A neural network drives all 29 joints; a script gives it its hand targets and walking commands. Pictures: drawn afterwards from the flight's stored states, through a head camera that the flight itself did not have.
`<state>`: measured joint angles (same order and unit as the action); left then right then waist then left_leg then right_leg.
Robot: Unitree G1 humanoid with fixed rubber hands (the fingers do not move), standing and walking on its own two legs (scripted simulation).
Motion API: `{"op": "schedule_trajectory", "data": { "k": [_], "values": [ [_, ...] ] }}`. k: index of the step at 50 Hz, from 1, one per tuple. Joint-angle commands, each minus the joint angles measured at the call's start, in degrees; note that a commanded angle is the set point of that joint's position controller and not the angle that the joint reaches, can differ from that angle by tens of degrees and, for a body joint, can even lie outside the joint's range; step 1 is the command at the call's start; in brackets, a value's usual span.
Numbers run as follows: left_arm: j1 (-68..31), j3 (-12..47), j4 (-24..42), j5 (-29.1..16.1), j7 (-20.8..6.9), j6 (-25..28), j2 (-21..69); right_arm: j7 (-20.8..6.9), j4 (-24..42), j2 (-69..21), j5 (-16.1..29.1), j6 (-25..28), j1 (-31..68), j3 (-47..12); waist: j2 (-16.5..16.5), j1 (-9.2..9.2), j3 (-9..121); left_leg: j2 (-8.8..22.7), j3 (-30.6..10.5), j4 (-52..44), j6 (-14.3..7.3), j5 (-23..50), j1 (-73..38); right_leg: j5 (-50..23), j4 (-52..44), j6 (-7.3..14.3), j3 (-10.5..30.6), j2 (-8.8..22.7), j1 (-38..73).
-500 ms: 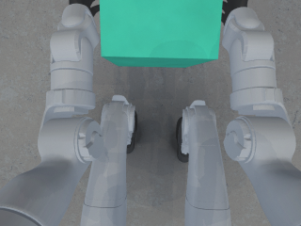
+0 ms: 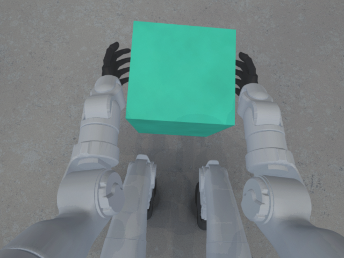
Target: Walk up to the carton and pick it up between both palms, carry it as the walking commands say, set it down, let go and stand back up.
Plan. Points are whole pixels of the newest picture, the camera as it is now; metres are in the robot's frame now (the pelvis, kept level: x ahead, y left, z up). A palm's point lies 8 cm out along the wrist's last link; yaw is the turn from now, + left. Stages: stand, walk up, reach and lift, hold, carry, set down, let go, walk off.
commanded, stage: reach and lift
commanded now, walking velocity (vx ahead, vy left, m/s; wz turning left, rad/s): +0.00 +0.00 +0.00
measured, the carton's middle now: (177, 91) +0.48 +0.01 -0.10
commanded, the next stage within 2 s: none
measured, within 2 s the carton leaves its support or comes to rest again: neither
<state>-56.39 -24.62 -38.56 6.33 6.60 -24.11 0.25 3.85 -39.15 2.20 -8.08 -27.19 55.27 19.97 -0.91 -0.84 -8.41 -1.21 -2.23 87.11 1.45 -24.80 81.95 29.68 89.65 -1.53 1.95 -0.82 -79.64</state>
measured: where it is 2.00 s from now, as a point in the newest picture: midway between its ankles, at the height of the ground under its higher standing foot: (174, 208)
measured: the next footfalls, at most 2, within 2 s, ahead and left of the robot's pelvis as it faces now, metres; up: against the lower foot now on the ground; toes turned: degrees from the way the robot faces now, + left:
none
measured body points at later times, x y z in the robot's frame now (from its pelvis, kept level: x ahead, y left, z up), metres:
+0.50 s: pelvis +0.08 +0.00 +0.09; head +0.20 +0.00 +0.53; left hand +0.46 +0.16 +0.06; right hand +0.46 -0.14 +0.05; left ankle +0.14 +0.13 -0.54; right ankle +0.11 -0.13 -0.54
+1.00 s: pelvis +0.09 +0.00 +0.15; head +0.16 +0.00 +0.60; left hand +0.44 +0.16 +0.14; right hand +0.44 -0.14 +0.13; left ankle +0.14 +0.13 -0.54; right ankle +0.11 -0.13 -0.54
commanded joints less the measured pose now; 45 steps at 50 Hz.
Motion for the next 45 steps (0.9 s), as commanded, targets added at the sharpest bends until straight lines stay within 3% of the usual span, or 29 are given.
{"op": "schedule_trajectory", "data": {
  "k": [1, 2, 6, 8, 9, 10, 12, 14, 15, 16, 17, 19, 20, 21, 22, 23, 24, 26, 27, 29, 32, 33, 34, 35, 36, 37, 41, 44, 45],
  "values": [
    [-30.44, 26.25, -8.49, -2.82, -17.22, -0.83, 71.43, -19.23, 1.77, -64.13, 6.13, 4.87, 42.23, -23.50, 2.07, 1.10, 64.64, -7.01, 0.60, -18.58, -1.18, 0.91, -34.39, -0.22, -22.06, 2.55, -3.83, -8.91, 10.48],
    [-30.77, 26.02, -4.58, -2.34, -17.03, -0.13, 72.42, -19.40, -3.41, -67.24, 5.03, 4.60, 35.99, -21.97, -1.23, 0.53, 64.05, -7.38, 2.37, -19.52, -0.68, 4.26, -33.63, -3.10, -23.26, 2.93, -3.20, -8.33, 12.94],
    [-19.51, 16.91, -12.42, 4.26, -18.14, -0.87, 66.10, -18.65, -6.59, -64.12, -1.10, 3.21, 26.97, -16.46, 3.28, 0.22, 49.39, -7.25, 2.48, -23.68, -1.86, 0.36, -28.57, -0.68, -27.56, 1.50, -2.92, -7.83, 14.35],
    [-20.14, 19.75, -10.99, 3.04, -18.55, -1.16, 70.74, -19.13, -2.95, -64.80, 1.31, 4.26, 30.51, -19.16, -1.32, -1.26, 54.85, -7.21, 1.82, -25.60, -1.19, 0.09, -35.09, -1.18, -27.96, 2.22, -2.08, -7.60, 17.99],
    [-19.99, 22.64, -6.98, 1.94, -18.45, -0.17, 70.55, -19.27, -4.00, -64.82, -0.04, 4.88, 25.49, -19.27, 0.40, 1.36, 55.61, -7.09, 1.16, -24.95, -0.59, 4.77, -35.70, -4.42, -27.88, 2.84, -3.18, -8.14, 17.00],
    [-12.61, 20.83, -10.56, 3.01, -18.64, -1.14, 70.03, -19.01, 1.06, -64.16, 2.84, 4.55, 27.45, -21.83, -1.09, -3.25, 56.07, -7.06, 2.65, -25.55, -1.11, 6.88, -34.73, -6.99, -28.34, 2.20, -2.38, -7.43, 21.49],
    [-12.10, 20.50, -9.31, 3.54, -18.87, -0.38, 67.95, -19.07, -1.74, -64.75, -0.68, 3.98, 20.30, -20.27, 4.28, -0.32, 54.37, -6.73, 1.61, -26.70, -1.01, 12.39, -36.45, -11.61, -30.99, 1.24, -2.76, -7.92, 22.11],
    [-11.73, 30.25, -1.15, -0.61, -19.69, 0.88, 70.41, -19.02, 8.68, -70.70, 5.50, 6.05, 22.18, -30.26, 5.58, -1.20, 68.98, -7.20, 2.01, -25.91, -1.11, 22.15, -42.99, -24.19, -31.16, 0.33, -1.91, -8.05, 33.22],
    [-8.43, 26.24, -7.14, 0.29, -19.37, 0.87, 70.45, -18.57, 6.47, -69.07, 5.26, 6.10, 23.37, -28.71, 3.50, -3.51, 63.84, -7.41, 1.67, -26.98, -1.58, 22.41, -40.39, -23.70, -30.68, 0.11, -0.81, -6.93, 30.40],
    [-7.91, 32.77, 1.84, -2.71, -19.42, 1.56, 70.90, -18.47, 8.98, -71.59, 7.03, 5.72, 18.04, -33.28, 5.83, -1.79, 67.64, -7.16, 1.61, -26.31, -1.21, 25.45, -45.28, -26.97, -32.04, 0.10, -0.56, -7.39, 34.11],
    [-4.15, 30.76, -3.65, -1.84, -19.49, 0.29, 69.83, -18.56, 8.43, -69.10, 8.29, 5.82, 18.58, -32.48, 5.54, -3.60, 65.33, -6.75, 0.79, -28.01, -1.71, 26.86, -47.25, -26.40, -31.58, -0.60, -1.48, -6.98, 30.49],
    [-7.14, 35.87, 5.52, -3.07, -19.26, 1.72, 70.44, -17.89, 11.44, -69.40, 6.86, 6.55, 15.95, -35.28, 4.06, -1.02, 67.31, -7.19, 0.36, -27.65, -1.09, 29.53, -46.51, -32.08, -32.57, 0.54, 0.56, -7.12, 36.41],
    [-5.18, 32.52, 1.16, -1.40, -19.49, 0.85, 67.88, -17.69, 5.70, -68.61, 4.99, 5.93, 12.15, -32.38, 3.61, -2.56, 60.74, -7.26, 1.14, -28.76, -1.17, 25.02, -41.24, -28.05, -33.36, 0.42, 0.71, -6.86, 33.13],
    [-3.43, 36.90, 5.04, -3.68, -19.62, 0.43, 70.86, -17.58, 7.57, -69.29, 5.26, 4.90, 7.58, -34.15, 3.98, 0.56, 63.22, -7.24, 0.25, -30.66, -0.67, 27.88, -48.08, -30.45, -35.67, 0.33, -0.20, -7.27, 36.85],
    [-2.42, 36.51, 5.42, -1.80, -19.68, 0.38, 70.79, -17.76, 10.68, -66.24, 5.67, 5.99, 10.56, -34.18, -0.82, -1.34, 61.30, -6.90, 0.58, -31.60, -0.43, 26.90, -47.32, -27.78, -35.61, 0.59, 0.13, -7.27, 33.93],
    [0.28, 35.20, 3.33, -2.21, -19.70, -0.32, 70.28, -17.64, 10.32, -65.08, 3.93, 5.15, 7.92, -32.64, 1.91, 0.04, 61.64, -6.90, 0.02, -31.96, -0.47, 30.55, -51.41, -30.14, -36.35, 0.29, -0.50, -7.28, 35.07],
    [1.93, 37.14, 4.87, -1.92, -19.49, -1.16, 72.17, -17.97, 9.79, -63.89, 3.86, 5.09, 4.78, -32.64, -1.37, 0.82, 60.98, -6.98, -0.56, -33.73, 0.35, 30.36, -52.54, -28.91, -36.85, 1.30, -0.85, -7.72, 35.03],
    [4.69, 36.20, 6.91, -0.94, -18.93, -0.37, 68.81, -18.49, 10.74, -66.27, 5.27, 4.80, 5.75, -34.71, 0.81, -3.54, 58.90, -5.86, -1.10, -34.56, -0.77, 32.61, -54.62, -29.74, -37.35, 0.55, -0.02, -7.14, 33.58],
    [2.15, 39.12, 6.20, -2.84, -19.53, -0.60, 71.92, -18.53, 13.90, -64.07, 4.78, 5.52, 6.56, -35.80, 1.11, 0.19, 61.42, -6.50, -0.31, -34.91, 0.22, 32.58, -55.04, -31.54, -39.36, 0.80, -0.06, -7.50, 39.01],
    [5.32, 36.13, 5.31, -0.06, -19.02, -1.24, 69.97, -18.43, 9.57, -63.97, 3.32, 4.70, 2.90, -32.92, -1.32, -2.45, 54.43, -6.42, -0.99, -37.51, -0.28, 30.48, -52.71, -29.32, -39.62, 1.27, 0.07, -7.09, 36.63],
    [8.39, 35.54, 2.51, 0.66, -18.54, -2.18, 70.46, -18.91, 10.12, -65.55, 3.73, 3.43, 2.71, -33.79, 2.53, -1.69, 50.36, -5.46, -0.94, -41.09, -0.73, 25.90, -59.51, -23.80, -44.34, 0.84, 0.32, -6.98, 40.03],
    [4.93, 36.80, 4.79, 0.56, -19.12, -2.29, 69.50, -19.46, 12.30, -66.40, 5.95, 4.60, 6.91, -35.82, 1.67, -3.54, 54.62, -5.48, -1.08, -40.97, -0.93, 26.88, -61.36, -24.21, -43.60, 0.83, 0.63, -7.15, 41.16],
    [5.29, 32.46, 3.45, 1.52, -18.82, -2.15, 67.56, -19.54, 7.50, -64.44, 3.98, 3.25, 4.50, -31.96, 0.23, -2.62, 45.75, -5.85, -0.52, -41.66, -1.13, 24.53, -58.59, -22.12, -45.63, 0.94, 1.73, -6.41, 39.24],
    [1.88, 32.85, 4.69, 0.88, -18.98, -1.76, 66.28, -19.46, 2.43, -62.33, 0.42, 2.96, 1.47, -26.39, 1.50, 1.38, 42.55, -4.77, -1.94, -42.77, -0.75, 22.21, -56.45, -20.43, -45.96, 2.05, 0.61, -6.70, 37.03],
    [6.68, 28.83, -2.10, 4.60, -18.84, -2.90, 67.89, -19.67, 5.05, -59.81, -1.11, 3.64, 4.38, -26.20, -0.15, -0.70, 41.76, -5.27, -1.50, -43.70, -0.86, 20.69, -56.80, -17.95, -46.75, 2.22, 1.02, -6.46, 37.44],
    [2.58, 34.38, 4.98, 1.69, -18.76, -1.99, 67.83, -20.08, 3.92, -63.60, 1.42, 3.15, 3.75, -29.18, -0.22, -1.46, 43.77, -4.67, -1.47, -45.95, -0.49, 21.98, -61.25, -18.81, -47.54, 1.68, -0.15, -6.72, 39.92],
    [3.27, 32.92, 1.92, 2.88, -18.91, -3.46, 70.12, -20.10, 5.68, -64.02, -0.32, 2.46, 3.71, -27.30, -0.15, 0.44, 41.54, -5.33, 0.11, -46.10, -0.14, 18.03, -61.00, -16.92, -48.64, 2.01, -0.34, -7.00, 42.26],
    [8.04, 34.34, 2.18, 3.16, -19.00, -3.70, 70.62, -20.71, 6.90, -63.53, 0.18, 2.37, 1.02, -28.57, -2.37, -1.73, 42.03, -4.93, -0.32, -47.85, 0.27, 28.43, -63.79, -25.64, -49.63, 2.28, -0.08, -7.05, 45.70],
    [6.93, 35.86, 3.50, 1.26, -18.89, -3.87, 72.00, -20.94, 6.94, -65.76, 1.91, 1.75, 0.81, -30.61, -0.03, -1.43, 43.61, -4.26, -0.84, -48.73, -0.31, 29.60, -69.08, -24.99, -50.51, 1.50, -0.45, -6.91, 46.94]
  ]
}}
